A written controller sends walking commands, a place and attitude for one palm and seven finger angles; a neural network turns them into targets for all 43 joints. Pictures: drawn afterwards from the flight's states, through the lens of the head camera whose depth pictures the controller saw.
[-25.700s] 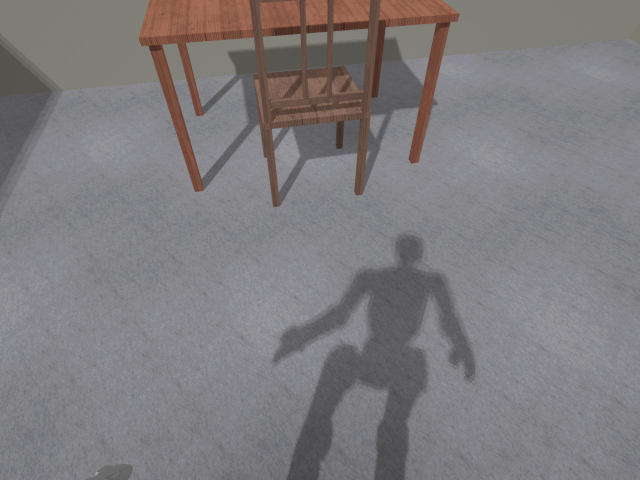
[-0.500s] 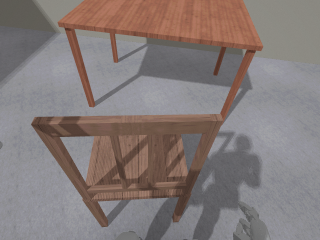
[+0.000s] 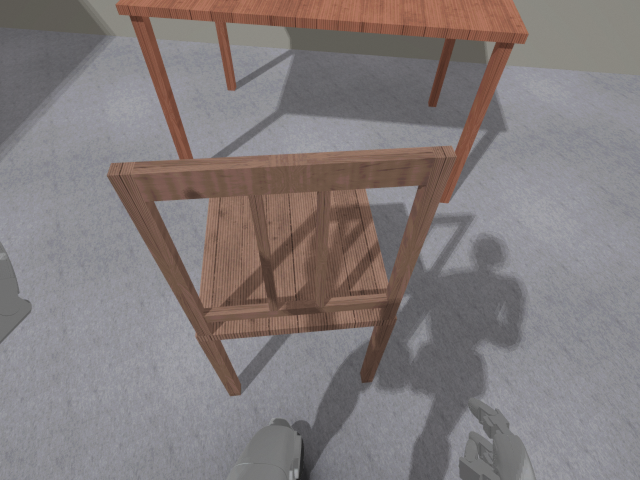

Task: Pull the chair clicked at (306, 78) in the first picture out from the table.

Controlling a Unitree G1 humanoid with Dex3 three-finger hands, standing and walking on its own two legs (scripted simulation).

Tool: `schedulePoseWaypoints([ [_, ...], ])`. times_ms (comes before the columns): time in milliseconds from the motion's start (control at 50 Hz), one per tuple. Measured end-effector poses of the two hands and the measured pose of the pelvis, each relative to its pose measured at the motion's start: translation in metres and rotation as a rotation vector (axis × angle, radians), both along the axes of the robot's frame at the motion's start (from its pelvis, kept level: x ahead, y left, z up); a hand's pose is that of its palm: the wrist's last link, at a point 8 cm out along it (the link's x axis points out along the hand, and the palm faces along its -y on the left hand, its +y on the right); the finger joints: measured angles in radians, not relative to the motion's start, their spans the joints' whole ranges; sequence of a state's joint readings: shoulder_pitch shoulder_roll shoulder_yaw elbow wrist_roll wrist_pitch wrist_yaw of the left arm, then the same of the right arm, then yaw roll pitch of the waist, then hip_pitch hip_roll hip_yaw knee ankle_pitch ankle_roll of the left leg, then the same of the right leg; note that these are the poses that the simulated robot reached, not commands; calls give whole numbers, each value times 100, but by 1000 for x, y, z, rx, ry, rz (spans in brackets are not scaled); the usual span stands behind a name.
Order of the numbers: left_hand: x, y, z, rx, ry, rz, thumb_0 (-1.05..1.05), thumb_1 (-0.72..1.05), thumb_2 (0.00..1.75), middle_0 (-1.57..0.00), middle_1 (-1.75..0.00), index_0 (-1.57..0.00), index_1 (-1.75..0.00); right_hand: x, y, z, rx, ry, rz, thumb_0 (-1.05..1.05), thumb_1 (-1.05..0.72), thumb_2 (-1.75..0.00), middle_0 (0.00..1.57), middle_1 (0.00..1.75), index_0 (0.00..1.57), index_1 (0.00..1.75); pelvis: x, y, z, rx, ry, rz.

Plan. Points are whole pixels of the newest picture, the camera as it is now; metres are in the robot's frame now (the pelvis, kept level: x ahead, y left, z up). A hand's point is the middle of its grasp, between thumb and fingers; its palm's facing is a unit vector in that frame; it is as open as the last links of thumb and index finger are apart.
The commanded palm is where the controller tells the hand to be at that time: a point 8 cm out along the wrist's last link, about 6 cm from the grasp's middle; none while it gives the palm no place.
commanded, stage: stop stepping back and stand still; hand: left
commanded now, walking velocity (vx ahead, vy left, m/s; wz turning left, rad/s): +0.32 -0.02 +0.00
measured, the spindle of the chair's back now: (266, 259) +0.44 +0.13 -0.06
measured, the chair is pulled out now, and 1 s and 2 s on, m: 0.66 0.66 0.66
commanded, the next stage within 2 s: let the arm hang, fingers relaxed in 1.34 s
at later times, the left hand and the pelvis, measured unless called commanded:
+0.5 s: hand out of the picture +0.12 +0.27 +0.20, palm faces +0.49 -0.76 -0.43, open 7.4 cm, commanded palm +0.06 +0.30 +0.20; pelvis -0.09 +0.00 +0.02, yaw +0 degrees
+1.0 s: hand out of the picture +0.12 +0.25 +0.18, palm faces +0.41 -0.78 -0.47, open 7.4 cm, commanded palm +0.06 +0.29 +0.20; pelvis -0.08 -0.01 +0.03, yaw +0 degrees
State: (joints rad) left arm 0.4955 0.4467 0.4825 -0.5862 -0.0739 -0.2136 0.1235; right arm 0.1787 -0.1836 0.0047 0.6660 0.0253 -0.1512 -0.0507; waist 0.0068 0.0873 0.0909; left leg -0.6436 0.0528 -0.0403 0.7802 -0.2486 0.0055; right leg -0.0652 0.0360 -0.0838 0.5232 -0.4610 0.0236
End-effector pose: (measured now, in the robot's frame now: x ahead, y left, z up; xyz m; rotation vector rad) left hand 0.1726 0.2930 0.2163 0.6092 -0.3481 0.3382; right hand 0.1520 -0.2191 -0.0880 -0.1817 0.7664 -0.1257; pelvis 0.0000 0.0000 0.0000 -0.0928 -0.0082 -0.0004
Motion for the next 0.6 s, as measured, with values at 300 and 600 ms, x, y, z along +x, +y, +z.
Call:
schedulePoseWaypoints([
  [300, -65, -21, 6, 62, 72, -70, 1, 88, 89, -21, -30, -21, -30, -92, -28, 23, -4, -33, -84, 1, -90, -89, 20, 30, 20, 30, -65, -12, 12, 84, -35, -15],
  [600, -106, 4, -6, -56, 25, 68, 1, 89, 90, -21, -30, -20, -30, -131, -31, 26, -64, -21, -119, 1, -90, -90, 20, 30, 20, 30, -99, 2, 17, 129, -18, 2],
])
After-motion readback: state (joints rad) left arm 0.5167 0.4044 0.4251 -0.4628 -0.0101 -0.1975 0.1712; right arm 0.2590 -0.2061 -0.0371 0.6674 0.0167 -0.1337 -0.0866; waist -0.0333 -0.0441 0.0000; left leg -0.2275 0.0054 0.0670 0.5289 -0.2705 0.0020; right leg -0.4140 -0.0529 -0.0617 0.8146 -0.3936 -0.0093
